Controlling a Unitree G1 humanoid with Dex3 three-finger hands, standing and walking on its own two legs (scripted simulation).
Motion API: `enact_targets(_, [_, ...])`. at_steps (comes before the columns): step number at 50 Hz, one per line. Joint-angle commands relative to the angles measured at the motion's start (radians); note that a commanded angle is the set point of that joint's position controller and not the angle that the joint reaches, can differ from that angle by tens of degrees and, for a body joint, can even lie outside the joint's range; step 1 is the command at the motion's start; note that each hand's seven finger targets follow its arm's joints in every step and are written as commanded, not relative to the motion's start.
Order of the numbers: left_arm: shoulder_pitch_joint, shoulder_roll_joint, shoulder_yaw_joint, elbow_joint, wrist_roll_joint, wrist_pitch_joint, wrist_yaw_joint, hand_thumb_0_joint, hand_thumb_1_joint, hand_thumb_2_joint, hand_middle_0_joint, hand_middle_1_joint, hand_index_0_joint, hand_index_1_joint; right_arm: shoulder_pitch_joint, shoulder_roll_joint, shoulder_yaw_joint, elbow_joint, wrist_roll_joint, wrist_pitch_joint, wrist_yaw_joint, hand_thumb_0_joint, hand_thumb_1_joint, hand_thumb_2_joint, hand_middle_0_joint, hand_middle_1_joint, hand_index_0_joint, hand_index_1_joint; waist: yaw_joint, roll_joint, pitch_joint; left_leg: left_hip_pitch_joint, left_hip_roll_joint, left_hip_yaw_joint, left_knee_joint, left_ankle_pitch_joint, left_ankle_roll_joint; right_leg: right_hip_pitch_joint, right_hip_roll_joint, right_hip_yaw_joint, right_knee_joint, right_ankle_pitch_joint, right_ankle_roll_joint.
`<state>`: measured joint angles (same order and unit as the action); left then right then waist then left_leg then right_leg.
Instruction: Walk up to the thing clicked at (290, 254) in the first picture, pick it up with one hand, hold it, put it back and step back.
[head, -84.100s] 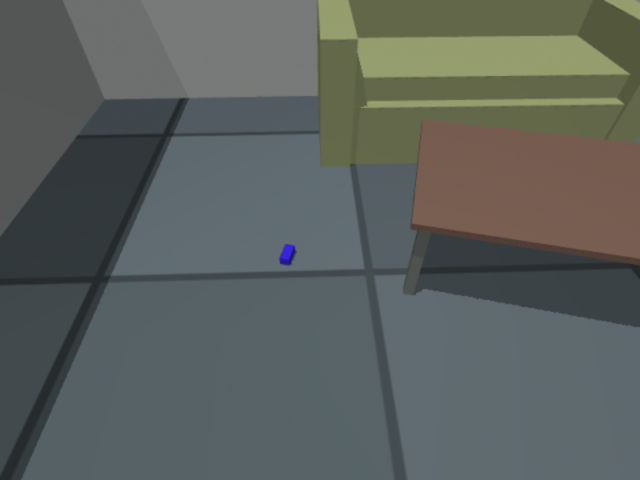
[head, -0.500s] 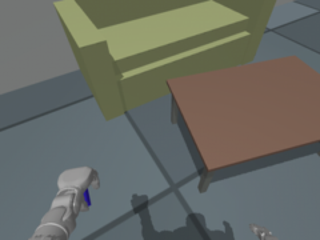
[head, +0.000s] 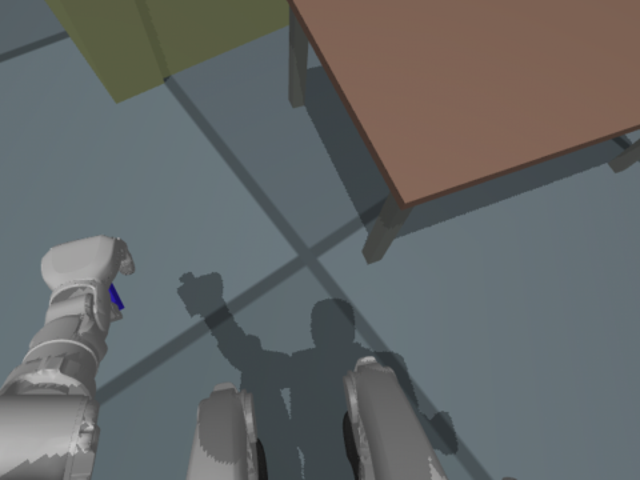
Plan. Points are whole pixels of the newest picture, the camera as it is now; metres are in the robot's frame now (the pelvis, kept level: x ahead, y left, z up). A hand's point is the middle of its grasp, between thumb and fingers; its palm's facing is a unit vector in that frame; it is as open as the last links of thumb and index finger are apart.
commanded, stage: crouch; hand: left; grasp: from above
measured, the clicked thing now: (94, 287) +0.44 +0.28 -0.15
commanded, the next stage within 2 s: lower in 1.20 s
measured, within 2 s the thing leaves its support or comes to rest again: neither
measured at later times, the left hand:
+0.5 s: hand (135, 305) +0.45 +0.28 -0.31, palm faces -0.43 -0.09 -0.90, open 7.9 cm
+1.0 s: hand (144, 305) +0.47 +0.29 -0.38, palm faces -0.44 -0.09 -0.90, open 7.8 cm
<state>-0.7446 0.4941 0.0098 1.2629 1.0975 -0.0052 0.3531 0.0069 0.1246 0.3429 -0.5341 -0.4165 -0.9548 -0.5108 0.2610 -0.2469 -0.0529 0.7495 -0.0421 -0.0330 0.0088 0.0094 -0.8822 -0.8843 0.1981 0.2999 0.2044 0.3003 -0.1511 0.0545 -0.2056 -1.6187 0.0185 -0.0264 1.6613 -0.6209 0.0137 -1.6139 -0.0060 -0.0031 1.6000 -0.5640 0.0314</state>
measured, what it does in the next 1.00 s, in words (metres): lowers itself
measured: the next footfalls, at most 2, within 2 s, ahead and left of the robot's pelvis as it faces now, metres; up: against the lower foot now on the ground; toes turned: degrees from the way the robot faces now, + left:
none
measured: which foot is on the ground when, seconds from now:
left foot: down 0.00-1.00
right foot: down 0.00-1.00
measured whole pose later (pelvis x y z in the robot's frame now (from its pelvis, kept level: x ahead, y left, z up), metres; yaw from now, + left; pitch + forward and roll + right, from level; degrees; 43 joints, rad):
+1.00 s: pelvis -0.02 -0.01 -0.22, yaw -4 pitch +35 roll -8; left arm -1.06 0.85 0.15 1.55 1.24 -0.17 0.37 -0.06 0.15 0.30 -0.56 -0.32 -1.02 -0.41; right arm 0.17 -0.28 0.09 0.73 -0.15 -0.07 0.15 0.00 -0.89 -0.89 0.20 0.30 0.21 0.30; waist -0.29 -0.01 -0.02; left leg -2.29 -0.01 -0.12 2.39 -0.71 0.00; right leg -2.25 0.00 -0.07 2.28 -0.64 0.04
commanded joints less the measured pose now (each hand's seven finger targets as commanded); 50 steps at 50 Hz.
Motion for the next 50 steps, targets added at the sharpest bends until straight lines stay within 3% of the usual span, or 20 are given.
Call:
enact_targets(1, [-0.361, 0.304, 0.061, -0.106, 0.018, -0.026, 0.021, 0.0, 0.506, 0.472, -0.858, -0.568, -0.909, -0.517, 0.104, -0.204, -0.058, -0.061, -0.002, -0.042, -0.005, 0.0, -0.879, -0.889, 0.2, 0.299, 0.2, 0.299, -0.007, 0.075, -0.533, 0.246, -0.027, -0.026, -0.133, 0.105, -0.002, 0.164, 0.027, -0.059, -0.071, 0.067, -0.081])
enact_targets(3, [-0.385, 0.291, 0.053, -0.074, 0.03, -0.046, 0.015, 0.0, 0.522, 0.474, -0.868, -0.58, -0.921, -0.526, 0.114, -0.202, -0.05, -0.056, -0.009, -0.048, 0.004, 0.0, -0.88, -0.889, 0.2, 0.299, 0.2, 0.299, -0.03, 0.078, -0.53, 0.22, -0.025, -0.046, -0.095, 0.076, -0.005, 0.087, 0.025, -0.069, -0.028, 0.047, -0.079])
enact_targets(4, [-0.402, 0.329, 0.071, -0.102, 0.032, -0.054, 0.021, 0.0, 0.538, 0.469, -0.883, -0.574, -0.937, -0.52, 0.11, -0.203, -0.053, -0.061, -0.01, -0.051, 0.009, 0.0, -0.881, -0.89, 0.2, 0.299, 0.2, 0.299, -0.021, 0.094, -0.549, 0.204, -0.028, -0.034, -0.073, 0.064, -0.002, 0.091, 0.025, -0.066, -0.016, 0.037, -0.079])
enact_targets(5, [-0.393, 0.317, 0.066, -0.07, 0.042, -0.059, 0.022, 0.0, 0.545, 0.475, -0.884, -0.582, -0.94, -0.526, 0.122, -0.203, -0.04, -0.051, -0.014, -0.056, 0.014, 0.0, -0.88, -0.89, 0.2, 0.299, 0.2, 0.299, -0.036, 0.1, -0.552, 0.193, -0.027, -0.039, -0.046, 0.088, -0.004, 0.061, 0.02, -0.07, 0.012, 0.062, -0.076])
enact_targets(7, [-0.423, 0.354, 0.089, -0.108, 0.05, -0.072, 0.03, 0.0, 0.562, 0.457, -0.887, -0.592, -0.949, -0.529, 0.126, -0.215, -0.042, -0.046, -0.022, -0.063, 0.027, 0.0, -0.882, -0.89, 0.2, 0.299, 0.2, 0.299, -0.025, 0.154, -0.628, 0.224, -0.027, -0.036, -0.001, 0.153, -0.008, 0.035, 0.018, -0.075, 0.062, 0.103, -0.079])
enact_targets(9, [-0.435, 0.359, 0.093, -0.091, 0.06, -0.077, 0.035, 0.0, 0.571, 0.46, -0.902, -0.576, -0.961, -0.517, 0.138, -0.221, -0.036, -0.036, -0.029, -0.066, 0.04, 0.0, -0.884, -0.892, 0.2, 0.299, 0.2, 0.299, -0.036, 0.185, -0.631, 0.216, -0.027, -0.036, 0.036, 0.194, -0.01, 0.001, 0.018, -0.082, 0.099, 0.128, -0.08])
enact_targets(13, [-0.47, 0.38, 0.106, -0.074, 0.072, -0.088, 0.048, 0.0, 0.587, 0.494, -0.922, -0.598, -0.978, -0.541, 0.138, -0.228, -0.031, -0.022, -0.043, -0.07, 0.06, 0.0, -0.89, -0.894, 0.2, 0.299, 0.2, 0.299, -0.057, 0.208, -0.615, 0.175, -0.026, -0.034, 0.11, 0.197, -0.009, -0.074, 0.013, -0.086, 0.161, 0.129, -0.077])
enact_targets(14, [-0.527, 0.427, 0.126, -0.133, 0.076, -0.1, 0.053, 0.0, 0.569, 0.484, -0.92, -0.566, -0.97, -0.516, 0.142, -0.232, -0.032, -0.015, -0.047, -0.069, 0.063, 0.0, -0.89, -0.894, 0.2, 0.299, 0.2, 0.299, -0.05, 0.231, -0.661, 0.169, -0.026, -0.023, 0.135, 0.211, -0.008, -0.056, 0.015, -0.086, 0.181, 0.151, -0.078])
enact_targets(18, [-0.537, 0.435, 0.135, -0.101, 0.092, -0.105, 0.059, 0.0, 0.585, 0.508, -0.945, -0.56, -0.99, -0.516, 0.153, -0.237, -0.027, -0.006, -0.059, -0.067, 0.079, 0.0, -0.895, -0.896, 0.2, 0.299, 0.2, 0.299, -0.062, 0.249, -0.673, 0.147, -0.028, -0.015, 0.201, 0.247, -0.007, -0.086, 0.017, -0.092, 0.237, 0.179, -0.075])
enact_targets(20, [-0.51, 0.422, 0.131, -0.037, 0.093, -0.102, 0.057, 0.0, 0.623, 0.506, -0.96, -0.57, -1.009, -0.521, 0.149, -0.245, -0.024, -0.01, -0.065, -0.067, 0.087, 0.0, -0.892, -0.895, 0.2, 0.299, 0.2, 0.299, -0.072, 0.24, -0.632, 0.111, -0.028, -0.018, 0.219, 0.241, -0.009, -0.107, 0.012, -0.097, 0.262, 0.174, -0.074])
enact_targets(21, [-0.549, 0.471, 0.156, -0.077, 0.091, -0.107, 0.059, 0.0, 0.622, 0.501, -0.957, -0.572, -1.007, -0.522, 0.153, -0.246, -0.023, -0.002, -0.067, -0.064, 0.09, 0.0, -0.892, -0.895, 0.2, 0.299, 0.2, 0.299, -0.068, 0.247, -0.646, 0.1, -0.027, -0.015, 0.235, 0.242, -0.007, -0.104, 0.014, -0.098, 0.276, 0.18, -0.074])
enact_targets(22, [-0.529, 0.444, 0.139, -0.016, 0.092, -0.102, 0.056, 0.0, 0.631, 0.492, -0.966, -0.561, -1.016, -0.51, 0.143, -0.253, -0.024, -0.015, -0.069, -0.064, 0.094, 0.0, -0.893, -0.895, 0.2, 0.299, 0.2, 0.299, -0.078, 0.238, -0.618, 0.093, -0.028, -0.017, 0.244, 0.226, -0.007, -0.129, 0.011, -0.097, 0.284, 0.165, -0.073])
enact_targets(24, [-0.554, 0.49, 0.162, -0.026, 0.096, -0.111, 0.054, 0.0, 0.643, 0.486, -0.981, -0.549, -1.028, -0.501, 0.154, -0.254, -0.022, -0.003, -0.075, -0.057, 0.1, 0.0, -0.894, -0.896, 0.2, 0.299, 0.2, 0.299, -0.085, 0.251, -0.612, 0.049, -0.03, -0.005, 0.268, 0.208, -0.005, -0.124, 0.016, -0.097, 0.301, 0.162, -0.073])
enact_targets(26, [-0.541, 0.458, 0.136, 0.027, 0.097, -0.112, 0.049, 0.0, 0.639, 0.48, -0.983, -0.524, -1.026, -0.48, 0.137, -0.256, -0.016, -0.011, -0.078, -0.054, 0.106, 0.0, -0.893, -0.895, 0.2, 0.299, 0.2, 0.299, -0.087, 0.216, -0.605, 0.005, -0.031, 0.001, 0.297, 0.189, 0.001, -0.12, 0.022, -0.098, 0.314, 0.153, -0.071])
enact_targets(30, [-0.581, 0.544, 0.163, 0.035, 0.111, -0.129, 0.044, 0.0, 0.671, 0.51, -1.008, -0.525, -1.048, -0.484, 0.135, -0.259, -0.006, -0.006, -0.084, -0.046, 0.112, 0.0, -0.891, -0.894, 0.2, 0.299, 0.2, 0.299, -0.09, 0.217, -0.596, -0.064, -0.034, 0.011, 0.347, 0.166, 0.007, -0.126, 0.024, -0.096, 0.348, 0.14, -0.068])
enact_targets(34, [-0.602, 0.55, 0.156, 0.088, 0.114, -0.141, 0.044, 0.0, 0.673, 0.475, -1.005, -0.508, -1.048, -0.464, 0.123, -0.268, 0.014, -0.018, -0.091, -0.044, 0.117, 0.0, -0.89, -0.894, 0.2, 0.299, 0.2, 0.299, -0.113, 0.201, -0.54, -0.129, -0.036, 0.007, 0.378, 0.115, 0.012, -0.166, 0.029, -0.106, 0.371, 0.1, -0.065])
enact_targets(35, [-0.59, 0.56, 0.16, 0.096, 0.115, -0.144, 0.046, 0.0, 0.647, 0.458, -1.0, -0.469, -1.036, -0.432, 0.115, -0.271, 0.019, -0.015, -0.092, -0.043, 0.117, 0.0, -0.89, -0.894, 0.2, 0.299, 0.2, 0.299, -0.099, 0.204, -0.54, -0.131, -0.035, 0.004, 0.382, 0.11, 0.01, -0.181, 0.029, -0.109, 0.382, 0.092, -0.067])
enact_targets(42, [-0.646, 0.637, 0.173, 0.109, 0.128, -0.159, 0.061, 0.0, 0.637, 0.452, -0.996, -0.453, -1.028, -0.42, 0.106, -0.283, 0.047, -0.021, -0.101, -0.038, 0.123, 0.0, -0.888, -0.893, 0.2, 0.299, 0.2, 0.299, -0.111, 0.235, -0.549, -0.194, -0.036, 0.002, 0.433, 0.089, 0.011, -0.198, 0.042, -0.129, 0.441, 0.077, -0.068])
enact_targets(46, [-0.649, 0.623, 0.157, 0.133, 0.139, -0.158, 0.061, 0.0, 0.623, 0.413, -0.989, -0.425, -1.022, -0.392, 0.109, -0.295, 0.06, -0.022, -0.107, -0.038, 0.122, 0.0, -0.889, -0.894, 0.2, 0.299, 0.2, 0.299, -0.136, 0.271, -0.513, -0.17, -0.032, -0.016, 0.448, 0.091, 0.004, -0.267, 0.04, -0.145, 0.469, 0.085, -0.07])
enact_targets(50, [-0.639, 0.641, 0.153, 0.135, 0.134, -0.154, 0.059, 0.0, 0.6, 0.402, -0.976, -0.418, -1.007, -0.386, 0.109, -0.297, 0.07, -0.023, -0.106, -0.036, 0.124, 0.0, -0.891, -0.894, 0.2, 0.3, 0.2, 0.3, -0.13, 0.28, -0.491, -0.193, -0.033, -0.011, 0.46, 0.079, 0.006, -0.263, 0.045, -0.149, 0.476, 0.075, -0.07])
